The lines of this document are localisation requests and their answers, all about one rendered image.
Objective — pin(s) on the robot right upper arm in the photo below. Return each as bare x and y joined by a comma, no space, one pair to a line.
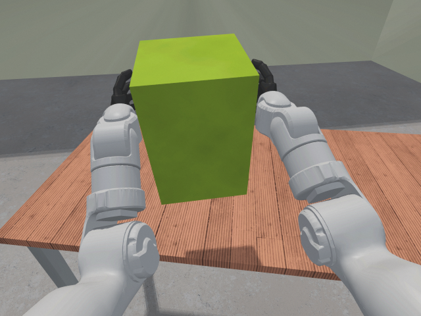
345,235

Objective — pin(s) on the table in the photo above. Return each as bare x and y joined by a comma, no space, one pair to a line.
258,231

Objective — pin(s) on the carton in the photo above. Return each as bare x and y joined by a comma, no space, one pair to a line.
195,100

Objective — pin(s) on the robot left upper arm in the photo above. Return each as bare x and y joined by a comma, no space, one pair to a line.
114,261

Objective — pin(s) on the right robot forearm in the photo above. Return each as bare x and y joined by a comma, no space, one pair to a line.
314,173

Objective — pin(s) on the left robot hand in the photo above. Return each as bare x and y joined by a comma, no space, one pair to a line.
121,88

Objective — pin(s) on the left robot forearm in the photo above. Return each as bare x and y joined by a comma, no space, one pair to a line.
116,192

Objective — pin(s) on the right robot hand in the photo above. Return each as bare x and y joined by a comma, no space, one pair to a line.
266,79

